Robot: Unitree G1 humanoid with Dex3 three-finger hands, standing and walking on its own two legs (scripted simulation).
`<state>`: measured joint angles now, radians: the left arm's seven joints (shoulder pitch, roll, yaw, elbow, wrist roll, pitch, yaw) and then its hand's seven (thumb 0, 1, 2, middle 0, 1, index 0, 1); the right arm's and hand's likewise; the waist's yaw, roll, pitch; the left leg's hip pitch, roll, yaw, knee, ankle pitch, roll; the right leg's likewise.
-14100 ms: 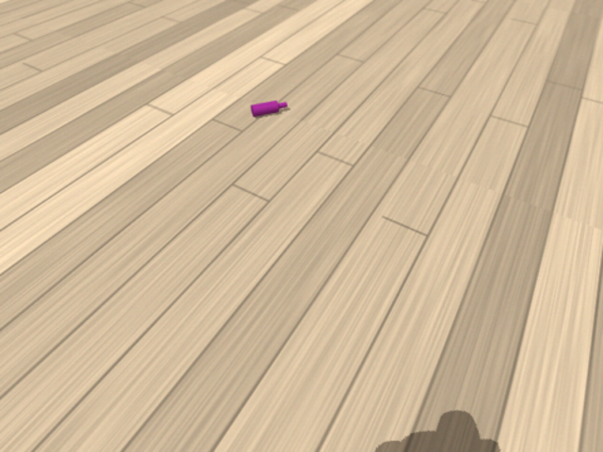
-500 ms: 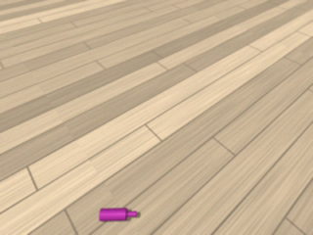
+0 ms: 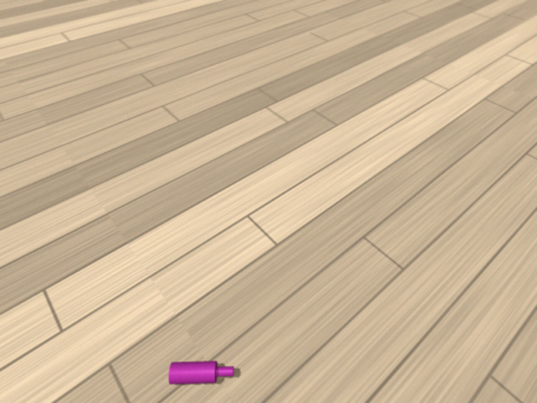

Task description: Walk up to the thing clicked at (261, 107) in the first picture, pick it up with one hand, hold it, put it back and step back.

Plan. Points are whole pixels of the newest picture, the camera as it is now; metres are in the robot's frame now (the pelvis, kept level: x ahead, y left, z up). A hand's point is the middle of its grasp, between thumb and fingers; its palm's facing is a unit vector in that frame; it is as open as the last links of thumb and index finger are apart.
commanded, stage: stand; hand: left
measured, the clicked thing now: (202, 372) +0.37 +0.22 -0.75
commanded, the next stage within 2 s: walk up in 0.24 s
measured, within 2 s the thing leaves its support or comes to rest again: neither
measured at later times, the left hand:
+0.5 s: hand out of the picture +0.07 +0.29 -0.17, palm faces -0.04 -0.92 -0.39, open 7.4 cm
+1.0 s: hand out of the picture -0.05 +0.30 -0.18, palm faces -0.11 -0.91 -0.40, open 7.4 cm
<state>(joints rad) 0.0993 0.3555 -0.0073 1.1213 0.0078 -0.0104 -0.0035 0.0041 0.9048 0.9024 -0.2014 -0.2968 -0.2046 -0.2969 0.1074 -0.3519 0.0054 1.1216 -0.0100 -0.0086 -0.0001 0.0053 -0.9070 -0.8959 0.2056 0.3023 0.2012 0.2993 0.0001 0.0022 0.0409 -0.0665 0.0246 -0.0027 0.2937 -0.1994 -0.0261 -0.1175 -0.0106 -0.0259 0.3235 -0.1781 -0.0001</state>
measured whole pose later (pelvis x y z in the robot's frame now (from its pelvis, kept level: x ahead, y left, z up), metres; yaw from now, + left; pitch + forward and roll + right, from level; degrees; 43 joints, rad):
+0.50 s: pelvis -0.05 +0.02 -0.02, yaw +0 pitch -1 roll +1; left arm 0.04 0.39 0.04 0.95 0.02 0.05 0.01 0.00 0.90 0.90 -0.20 -0.30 -0.21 -0.30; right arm 0.08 -0.40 -0.05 0.97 0.01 0.05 0.00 0.00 -0.91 -0.90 0.20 0.30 0.20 0.30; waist 0.00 -0.02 0.18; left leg -0.33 -0.03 -0.04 0.83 -0.50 0.03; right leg -0.33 -0.05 -0.01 0.56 -0.21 0.01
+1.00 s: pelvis -0.17 +0.04 -0.03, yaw -5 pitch -2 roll +0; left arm 0.14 0.40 0.08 0.86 0.03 0.07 0.00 0.00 0.91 0.90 -0.20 -0.30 -0.20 -0.30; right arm 0.11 -0.38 -0.04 0.85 -0.02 0.04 -0.02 0.01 -0.90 -0.90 0.21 0.30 0.21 0.30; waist 0.01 -0.01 0.20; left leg -0.39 0.05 0.06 0.68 -0.25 0.01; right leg -0.23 0.03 0.05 0.66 -0.39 -0.01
